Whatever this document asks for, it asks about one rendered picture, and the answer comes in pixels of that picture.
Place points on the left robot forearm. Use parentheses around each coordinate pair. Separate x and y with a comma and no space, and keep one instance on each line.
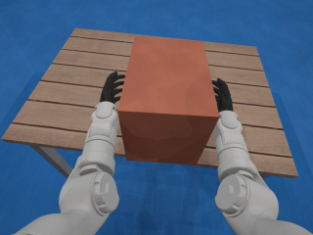
(100,141)

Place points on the robot right hand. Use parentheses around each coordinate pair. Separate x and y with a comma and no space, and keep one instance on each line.
(224,100)

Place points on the robot right upper arm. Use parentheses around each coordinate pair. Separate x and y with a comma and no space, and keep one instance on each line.
(252,209)

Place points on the robot left upper arm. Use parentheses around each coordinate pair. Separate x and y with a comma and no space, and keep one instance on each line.
(85,203)

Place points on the robot left hand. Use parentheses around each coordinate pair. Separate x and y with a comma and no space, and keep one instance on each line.
(108,91)

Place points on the right robot forearm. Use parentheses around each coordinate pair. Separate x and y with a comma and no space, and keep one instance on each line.
(231,150)

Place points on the carton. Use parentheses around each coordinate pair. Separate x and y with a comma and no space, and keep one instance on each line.
(167,108)

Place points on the table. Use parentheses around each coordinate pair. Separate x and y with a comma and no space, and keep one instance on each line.
(57,114)

